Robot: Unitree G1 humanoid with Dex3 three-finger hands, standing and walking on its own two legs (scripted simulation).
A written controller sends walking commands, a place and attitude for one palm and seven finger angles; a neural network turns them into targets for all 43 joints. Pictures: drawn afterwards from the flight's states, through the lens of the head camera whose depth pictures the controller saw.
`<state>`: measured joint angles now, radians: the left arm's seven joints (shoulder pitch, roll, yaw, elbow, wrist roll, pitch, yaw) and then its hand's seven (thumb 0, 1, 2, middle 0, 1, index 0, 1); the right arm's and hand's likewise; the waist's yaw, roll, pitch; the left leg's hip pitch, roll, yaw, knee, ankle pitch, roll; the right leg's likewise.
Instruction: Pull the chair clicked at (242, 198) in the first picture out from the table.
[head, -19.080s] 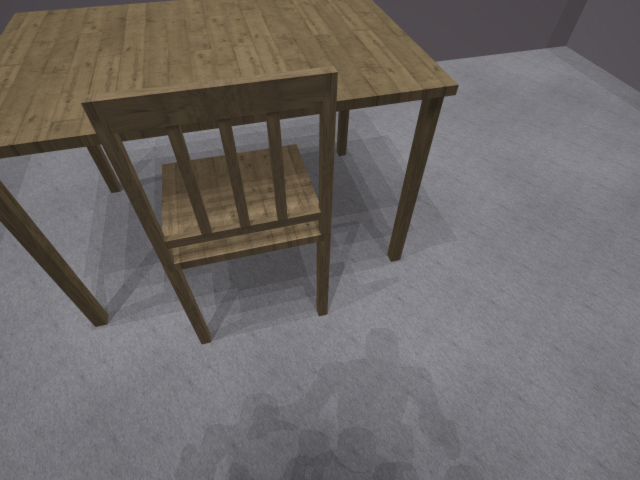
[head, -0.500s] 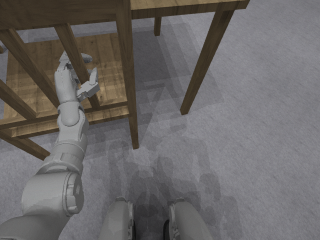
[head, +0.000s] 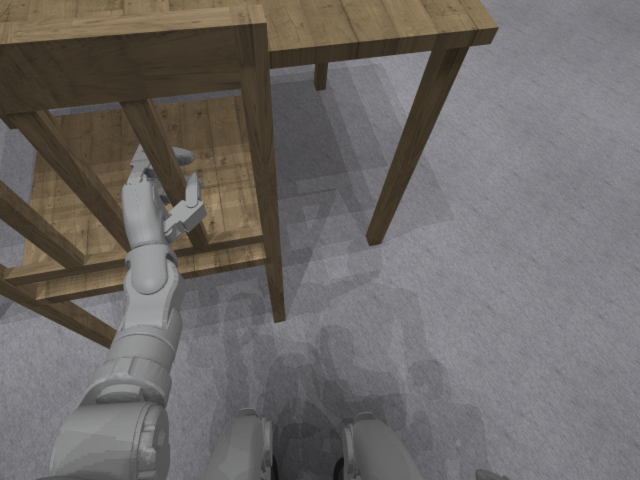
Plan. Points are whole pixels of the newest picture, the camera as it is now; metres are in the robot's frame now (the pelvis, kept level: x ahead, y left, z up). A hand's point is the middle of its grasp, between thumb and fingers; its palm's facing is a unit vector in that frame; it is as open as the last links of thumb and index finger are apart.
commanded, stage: hook a spindle and tug to test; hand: left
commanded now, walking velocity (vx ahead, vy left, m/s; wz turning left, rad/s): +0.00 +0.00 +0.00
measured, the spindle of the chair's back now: (96, 197) +0.46 +0.27 +0.03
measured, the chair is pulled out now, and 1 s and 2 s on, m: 0.01 0.11 0.16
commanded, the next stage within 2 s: step backward, pulling the chair out in 0.14 s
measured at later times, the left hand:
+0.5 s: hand (192, 220) +0.41 +0.15 +0.04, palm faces +0.13 -0.98 -0.13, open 5.6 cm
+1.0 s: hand (194, 277) +0.34 +0.14 +0.05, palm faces +0.05 -0.99 -0.14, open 5.6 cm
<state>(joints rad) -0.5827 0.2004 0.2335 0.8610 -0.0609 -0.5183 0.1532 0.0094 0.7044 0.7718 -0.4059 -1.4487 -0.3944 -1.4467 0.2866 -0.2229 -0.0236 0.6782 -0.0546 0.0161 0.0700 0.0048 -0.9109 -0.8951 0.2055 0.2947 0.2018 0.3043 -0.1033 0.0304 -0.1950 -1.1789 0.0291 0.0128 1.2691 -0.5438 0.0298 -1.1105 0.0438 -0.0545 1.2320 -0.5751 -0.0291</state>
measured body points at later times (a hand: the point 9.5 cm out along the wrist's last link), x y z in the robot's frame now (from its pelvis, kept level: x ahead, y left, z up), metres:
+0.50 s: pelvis +0.00 +0.00 +0.08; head +0.10 +0.02 +0.52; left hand +0.40 +0.20 +0.05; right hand +0.07 -0.25 -0.04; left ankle +0.02 +0.10 -0.62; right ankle +0.00 -0.11 -0.62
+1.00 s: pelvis -0.05 +0.00 +0.10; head +0.05 -0.01 +0.54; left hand +0.33 +0.19 +0.06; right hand +0.03 -0.25 -0.04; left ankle +0.02 +0.10 -0.62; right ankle +0.00 -0.11 -0.62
